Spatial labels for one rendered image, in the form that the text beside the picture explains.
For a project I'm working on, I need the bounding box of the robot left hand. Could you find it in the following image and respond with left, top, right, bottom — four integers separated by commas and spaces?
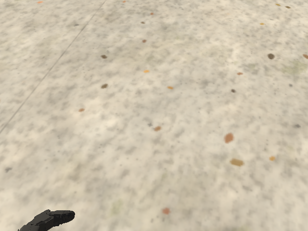
17, 209, 75, 231

